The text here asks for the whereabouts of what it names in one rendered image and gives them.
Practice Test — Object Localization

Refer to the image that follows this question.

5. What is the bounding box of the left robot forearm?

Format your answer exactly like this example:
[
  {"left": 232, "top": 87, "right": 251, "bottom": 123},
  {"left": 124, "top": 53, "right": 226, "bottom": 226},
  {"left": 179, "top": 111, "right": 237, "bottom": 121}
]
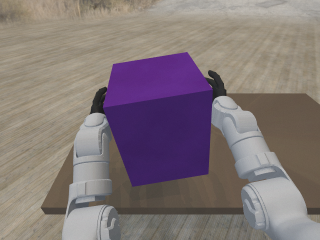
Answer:
[{"left": 62, "top": 113, "right": 113, "bottom": 240}]

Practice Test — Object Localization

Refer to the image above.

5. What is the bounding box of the right robot forearm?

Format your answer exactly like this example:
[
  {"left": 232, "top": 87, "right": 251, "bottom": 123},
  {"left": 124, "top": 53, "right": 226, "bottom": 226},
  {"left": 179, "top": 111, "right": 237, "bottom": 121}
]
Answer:
[{"left": 211, "top": 96, "right": 308, "bottom": 215}]

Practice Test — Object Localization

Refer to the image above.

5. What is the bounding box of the robot left upper arm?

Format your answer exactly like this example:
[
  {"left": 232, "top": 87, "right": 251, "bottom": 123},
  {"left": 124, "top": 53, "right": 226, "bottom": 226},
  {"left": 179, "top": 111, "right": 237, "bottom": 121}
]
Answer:
[{"left": 62, "top": 204, "right": 121, "bottom": 240}]

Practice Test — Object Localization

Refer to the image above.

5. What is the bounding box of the robot left hand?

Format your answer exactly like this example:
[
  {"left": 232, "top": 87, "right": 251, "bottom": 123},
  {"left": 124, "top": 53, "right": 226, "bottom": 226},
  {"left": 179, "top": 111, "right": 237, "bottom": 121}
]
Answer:
[{"left": 90, "top": 86, "right": 107, "bottom": 115}]

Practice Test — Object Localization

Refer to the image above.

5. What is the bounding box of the robot right hand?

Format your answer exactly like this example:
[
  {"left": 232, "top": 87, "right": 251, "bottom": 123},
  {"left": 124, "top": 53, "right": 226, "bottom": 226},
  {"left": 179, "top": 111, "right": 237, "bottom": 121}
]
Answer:
[{"left": 205, "top": 70, "right": 227, "bottom": 104}]

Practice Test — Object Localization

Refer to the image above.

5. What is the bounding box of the table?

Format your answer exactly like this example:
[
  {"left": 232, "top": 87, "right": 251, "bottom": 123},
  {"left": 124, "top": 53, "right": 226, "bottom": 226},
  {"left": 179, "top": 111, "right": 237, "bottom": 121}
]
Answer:
[{"left": 40, "top": 93, "right": 320, "bottom": 215}]

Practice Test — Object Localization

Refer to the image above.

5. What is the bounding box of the robot right upper arm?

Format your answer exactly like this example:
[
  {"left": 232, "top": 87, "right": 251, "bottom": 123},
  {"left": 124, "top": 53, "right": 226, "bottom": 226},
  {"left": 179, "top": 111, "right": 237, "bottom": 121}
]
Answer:
[{"left": 241, "top": 177, "right": 320, "bottom": 240}]

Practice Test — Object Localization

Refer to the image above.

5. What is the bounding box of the carton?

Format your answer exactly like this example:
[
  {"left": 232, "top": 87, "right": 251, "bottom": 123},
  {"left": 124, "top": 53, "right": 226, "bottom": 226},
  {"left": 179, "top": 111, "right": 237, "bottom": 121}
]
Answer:
[{"left": 103, "top": 52, "right": 213, "bottom": 187}]

